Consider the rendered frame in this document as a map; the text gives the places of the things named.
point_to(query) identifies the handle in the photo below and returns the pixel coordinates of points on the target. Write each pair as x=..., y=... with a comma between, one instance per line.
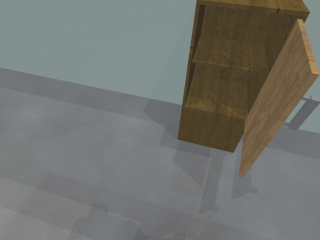
x=309, y=106

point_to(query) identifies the cupboard door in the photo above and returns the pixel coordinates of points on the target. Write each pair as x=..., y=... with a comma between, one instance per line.
x=293, y=73

